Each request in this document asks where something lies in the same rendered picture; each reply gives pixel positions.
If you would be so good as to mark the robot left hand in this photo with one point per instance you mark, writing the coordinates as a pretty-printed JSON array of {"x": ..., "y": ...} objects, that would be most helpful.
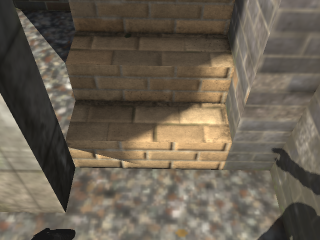
[{"x": 57, "y": 234}]

